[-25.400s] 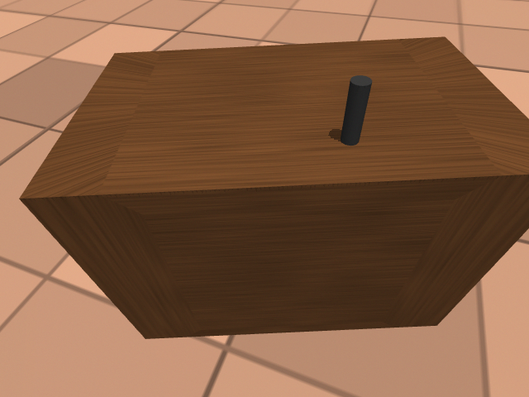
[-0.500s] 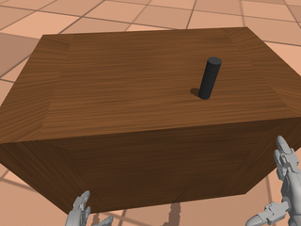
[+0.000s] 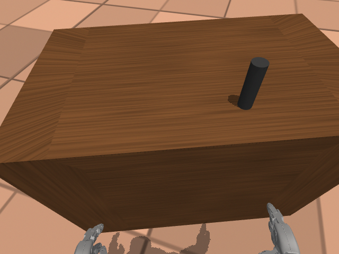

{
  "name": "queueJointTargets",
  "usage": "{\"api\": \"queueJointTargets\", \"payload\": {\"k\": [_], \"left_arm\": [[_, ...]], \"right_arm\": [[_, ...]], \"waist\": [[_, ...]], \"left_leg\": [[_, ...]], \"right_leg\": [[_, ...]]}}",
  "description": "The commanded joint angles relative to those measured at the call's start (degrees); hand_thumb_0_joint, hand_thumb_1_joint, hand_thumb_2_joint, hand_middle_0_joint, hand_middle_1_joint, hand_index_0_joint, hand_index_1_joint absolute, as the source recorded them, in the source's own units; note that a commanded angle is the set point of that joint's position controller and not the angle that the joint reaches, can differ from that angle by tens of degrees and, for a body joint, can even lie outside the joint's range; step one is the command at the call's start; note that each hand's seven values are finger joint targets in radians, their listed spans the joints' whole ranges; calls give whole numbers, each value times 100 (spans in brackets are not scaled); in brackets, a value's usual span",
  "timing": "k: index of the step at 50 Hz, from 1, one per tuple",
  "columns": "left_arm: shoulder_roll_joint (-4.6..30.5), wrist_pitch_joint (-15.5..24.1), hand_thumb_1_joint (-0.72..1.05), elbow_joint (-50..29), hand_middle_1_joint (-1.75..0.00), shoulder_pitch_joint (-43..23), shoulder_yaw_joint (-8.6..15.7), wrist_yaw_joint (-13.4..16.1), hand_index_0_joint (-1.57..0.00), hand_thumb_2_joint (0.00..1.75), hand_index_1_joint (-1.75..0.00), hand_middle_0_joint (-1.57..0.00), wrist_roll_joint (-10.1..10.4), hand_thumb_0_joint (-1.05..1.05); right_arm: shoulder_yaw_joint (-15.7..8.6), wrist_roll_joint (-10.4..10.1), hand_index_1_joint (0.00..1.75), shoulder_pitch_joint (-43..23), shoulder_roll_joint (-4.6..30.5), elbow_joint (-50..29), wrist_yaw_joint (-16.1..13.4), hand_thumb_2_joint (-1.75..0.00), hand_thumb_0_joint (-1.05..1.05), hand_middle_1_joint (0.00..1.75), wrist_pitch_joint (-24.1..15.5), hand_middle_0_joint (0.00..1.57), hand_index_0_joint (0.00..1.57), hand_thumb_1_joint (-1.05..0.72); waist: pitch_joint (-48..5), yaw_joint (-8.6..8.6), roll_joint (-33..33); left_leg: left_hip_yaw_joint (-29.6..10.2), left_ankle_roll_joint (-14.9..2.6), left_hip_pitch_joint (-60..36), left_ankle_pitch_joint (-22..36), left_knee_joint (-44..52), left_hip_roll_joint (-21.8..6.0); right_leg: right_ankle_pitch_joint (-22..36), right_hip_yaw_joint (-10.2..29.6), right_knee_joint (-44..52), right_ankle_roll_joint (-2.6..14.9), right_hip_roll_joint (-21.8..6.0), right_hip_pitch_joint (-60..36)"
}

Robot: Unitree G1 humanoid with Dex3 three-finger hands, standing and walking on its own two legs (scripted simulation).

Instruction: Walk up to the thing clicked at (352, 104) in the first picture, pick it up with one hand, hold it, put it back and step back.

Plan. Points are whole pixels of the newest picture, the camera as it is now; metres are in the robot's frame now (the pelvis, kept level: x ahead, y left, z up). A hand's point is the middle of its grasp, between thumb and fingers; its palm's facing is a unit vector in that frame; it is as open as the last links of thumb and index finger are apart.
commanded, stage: home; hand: right
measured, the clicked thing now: (251, 85) +0.50 -0.20 +0.11
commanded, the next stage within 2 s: stand in 1.98 s
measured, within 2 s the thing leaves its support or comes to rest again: neither
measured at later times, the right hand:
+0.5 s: hand out of the picture +0.11 -0.24 -0.13, palm faces -0.03 +0.93 -0.37, open 17.5 cm
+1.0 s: hand out of the picture +0.02 -0.25 -0.14, palm faces -0.06 +0.93 -0.35, open 17.6 cm
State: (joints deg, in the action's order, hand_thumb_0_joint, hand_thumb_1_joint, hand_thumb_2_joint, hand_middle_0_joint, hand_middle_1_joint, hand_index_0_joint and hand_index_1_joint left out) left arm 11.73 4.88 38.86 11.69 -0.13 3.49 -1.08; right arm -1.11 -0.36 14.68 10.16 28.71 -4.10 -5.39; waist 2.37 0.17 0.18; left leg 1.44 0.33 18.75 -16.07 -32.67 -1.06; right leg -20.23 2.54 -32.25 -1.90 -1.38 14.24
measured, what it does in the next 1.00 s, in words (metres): stands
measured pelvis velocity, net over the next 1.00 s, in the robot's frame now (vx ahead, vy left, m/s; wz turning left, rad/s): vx -0.04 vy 0.00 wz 0.01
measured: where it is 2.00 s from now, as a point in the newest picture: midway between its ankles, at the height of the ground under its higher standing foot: outside the picture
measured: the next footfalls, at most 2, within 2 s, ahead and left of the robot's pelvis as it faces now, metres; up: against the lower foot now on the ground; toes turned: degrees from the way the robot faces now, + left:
none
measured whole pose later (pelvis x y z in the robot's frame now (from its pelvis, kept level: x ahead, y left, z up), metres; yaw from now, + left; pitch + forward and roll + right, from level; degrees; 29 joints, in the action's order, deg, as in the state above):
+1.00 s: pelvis -0.04 +0.00 +0.01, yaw +1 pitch -3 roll -1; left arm 20.4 -0.4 61.7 12.9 -0.9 -1.0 -1.5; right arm 1.6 0.8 10.2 20.3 62.8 0.7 -0.6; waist 2.6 0.1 0.3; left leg 0.6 0.4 11.6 -8.8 -23.4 -1.6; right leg -12.5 1.6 -22.1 -1.6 -0.8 6.5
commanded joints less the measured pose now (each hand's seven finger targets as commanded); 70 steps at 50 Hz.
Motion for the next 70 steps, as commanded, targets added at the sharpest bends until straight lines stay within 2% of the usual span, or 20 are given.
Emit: {"api": "queueJointTargets", "payload": {"k": [1,2,4,6,7,13,14,16,20,22,25,30,32,36,39,48,52,56,65,70], "left_arm": [[757,212,90,-777,-30,-184,279,70,-20,90,-30,-20,63,0],[723,187,90,-817,-30,-167,280,55,-20,90,-30,-20,61,0],[723,115,90,-797,-30,-147,289,41,-20,90,-30,-20,76,0],[731,38,90,-848,-30,-202,307,12,-20,90,-30,-20,82,0],[737,11,90,-850,-30,-241,281,-2,-20,90,-30,-20,102,0],[732,-87,90,-978,-30,-359,289,-34,-20,90,-30,-20,156,0],[1631,-180,90,-280,-30,97,513,-128,-20,90,-30,-20,-181,0],[1577,-260,90,-181,-29,165,504,-176,-20,90,-30,-20,-157,0],[1605,-274,90,57,-30,-27,414,-270,-20,90,-30,-20,-76,0],[1661,-302,90,217,-30,-140,382,-289,-20,90,-30,-20,-77,0],[1731,-344,90,465,-30,-188,337,-308,-20,90,-30,-20,-56,0],[1896,-380,90,925,-29,-243,269,-327,-20,90,-30,-20,-43,0],[1951,-413,90,1107,-30,-255,254,-346,-20,90,-30,-20,-28,0],[2032,-405,90,1417,-30,-242,225,-363,-20,90,-30,-20,-6,0],[2091,-407,90,1627,-29,-186,202,-373,-20,90,-30,-20,-15,0],[2144,-358,90,1935,-30,-191,193,-356,-20,90,-30,-20,-13,0],[2096,-381,90,2032,-30,-120,192,-350,-20,90,-30,-20,4,0],[2068,-365,90,2073,-30,-193,180,-334,-20,90,-30,-20,9,0],[2056,-381,90,2184,-30,-264,165,-308,-20,90,-30,-20,23,0],[2082,-377,90,2202,-30,-353,176,-299,-20,90,-30,-20,46,0]], "right_arm": [[-205,9,5,-129,584,-904,-133,-4,0,5,-244,5,5,57],[-190,13,5,-101,574,-1036,-148,-5,0,5,-242,5,5,57],[-141,28,5,155,440,-630,-146,-6,0,5,-161,5,5,55],[-187,19,5,55,503,-760,-154,-5,0,5,-106,5,5,55],[-203,10,5,57,504,-550,-153,-4,0,5,-73,5,5,57],[-282,-18,5,-353,661,-940,-176,-3,0,5,-64,5,5,58],[-524,425,6,-8,2054,216,-21,-7,0,6,12,6,5,53],[-484,391,5,-19,1946,427,98,-6,0,5,56,5,5,54],[-271,225,4,-328,1667,811,266,-2,0,4,69,5,5,60],[-235,218,5,-451,1757,1092,296,-3,0,5,111,5,5,60],[-198,219,5,-557,1918,1495,321,-3,0,5,139,5,5,60],[-130,178,5,-679,2095,2044,349,-4,0,5,224,5,5,57],[-103,176,5,-684,2185,2267,354,-3,0,5,251,5,5,59],[-73,165,5,-748,2323,2585,355,-4,0,5,257,5,5,58],[-51,151,5,-757,2349,2758,362,-4,0,5,293,5,5,58],[-34,119,4,-662,2315,3054,387,-2,0,4,353,5,5,60],[-39,125,5,-725,2331,3119,377,-3,0,5,357,5,5,59],[-27,100,5,-791,2269,3140,367,-3,0,5,333,5,5,59],[-21,77,5,-884,2297,3230,355,-4,0,5,357,5,5,58],[-19,68,5,-887,2276,3272,331,-4,0,5,333,5,5,58]], "waist": [[-1410,28,-15],[-1537,59,-107],[-1314,50,-286],[-1139,81,-130],[-848,97,-236],[-644,48,-44],[-936,13,7],[-1289,-75,15],[-903,-57,92],[-590,-35,84],[-294,-60,48],[-197,-12,72],[3,-6,-103],[-153,-43,-122],[25,-19,-104],[72,53,136],[117,12,-46],[-132,3,28],[-160,-14,3],[-391,-12,-29]], "left_leg": [[159,-73,-1056,2121,248,64],[173,-74,-1173,2325,216,74],[194,-71,-1122,2386,195,86],[201,-70,-1031,2252,244,92],[235,-61,-893,1946,295,117],[129,-23,-752,1337,474,72],[-404,-302,-1036,2358,125,-522],[-519,-450,-1275,2841,153,-625],[-403,-344,-778,2018,292,-480],[-401,-298,-646,1601,439,-455],[-527,-288,-655,1459,647,-505],[-590,-254,-733,1027,914,-511],[-691,-235,-635,283,1253,-531],[-755,-232,-776,183,1458,-595],[-810,-203,-703,-353,1632,-596],[-740,-214,-924,-137,1489,-509],[-829,-212,-877,-355,1634,-572],[-735,-196,-1025,411,1509,-585],[-693,-200,-1150,745,1496,-609],[-614,-186,-1379,1655,1392,-649]], "right_leg": [[2349,-381,294,150,184,-118],[2542,-389,269,144,184,-129],[2604,-396,269,134,170,12],[2513,-421,306,129,171,77],[2251,-409,380,140,151,193],[1509,-494,493,206,200,194],[2252,91,252,297,-303,104],[2074,26,77,324,-253,-124],[1932,124,358,337,-334,-286],[1588,199,518,364,-350,-187],[1240,228,702,392,-327,-101],[929,347,1102,406,-384,-236],[461,336,1194,391,-317,-170],[613,342,1290,388,-345,-390],[318,359,1420,378,-326,-270],[93,484,1763,378,-430,-68],[174,401,1654,375,-370,-58],[815,407,1576,365,-439,-326],[1084,365,1591,344,-470,-472],[1745,359,1494,313,-512,-694]]}}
